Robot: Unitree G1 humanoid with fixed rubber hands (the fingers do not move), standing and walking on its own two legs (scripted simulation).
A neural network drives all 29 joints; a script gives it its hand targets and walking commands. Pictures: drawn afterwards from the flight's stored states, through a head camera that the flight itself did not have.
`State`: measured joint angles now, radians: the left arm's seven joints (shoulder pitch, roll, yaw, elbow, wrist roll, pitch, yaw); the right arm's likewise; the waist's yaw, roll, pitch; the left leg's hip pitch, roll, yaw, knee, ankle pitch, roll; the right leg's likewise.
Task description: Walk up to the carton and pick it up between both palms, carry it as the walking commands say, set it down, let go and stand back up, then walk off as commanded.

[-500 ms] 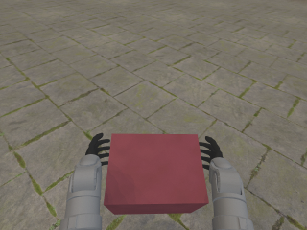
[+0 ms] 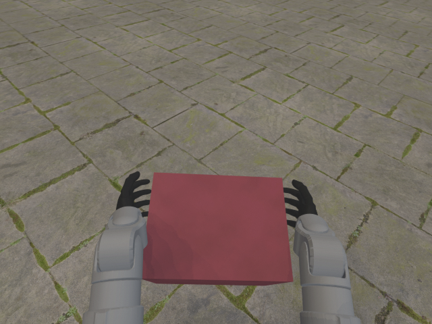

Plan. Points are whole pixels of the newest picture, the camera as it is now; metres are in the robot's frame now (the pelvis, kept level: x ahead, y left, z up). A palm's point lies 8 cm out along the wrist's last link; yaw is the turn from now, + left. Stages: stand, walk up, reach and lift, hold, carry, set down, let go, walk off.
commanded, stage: carry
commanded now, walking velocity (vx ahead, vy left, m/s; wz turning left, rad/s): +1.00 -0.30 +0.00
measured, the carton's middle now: (214, 234) +0.30 +0.01 -0.02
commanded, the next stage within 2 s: none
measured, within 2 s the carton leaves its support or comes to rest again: neither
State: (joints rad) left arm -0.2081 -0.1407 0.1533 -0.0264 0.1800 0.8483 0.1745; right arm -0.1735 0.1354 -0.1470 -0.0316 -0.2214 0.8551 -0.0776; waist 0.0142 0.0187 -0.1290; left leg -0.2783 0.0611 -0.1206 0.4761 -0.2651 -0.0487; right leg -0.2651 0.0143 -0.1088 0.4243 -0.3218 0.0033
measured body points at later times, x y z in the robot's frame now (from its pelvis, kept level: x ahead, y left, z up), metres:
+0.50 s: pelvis +0.26 -0.07 +0.00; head +0.23 -0.06 +0.45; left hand +0.51 +0.10 +0.09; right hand +0.51 -0.23 +0.09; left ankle +0.14 +0.06 -0.74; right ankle +0.31 -0.24 -0.69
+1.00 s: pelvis +0.65 -0.19 -0.01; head +0.64 -0.18 +0.44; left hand +0.88 +0.02 +0.08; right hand +0.93 -0.30 +0.08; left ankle +0.76 -0.09 -0.73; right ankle +0.51 -0.26 -0.74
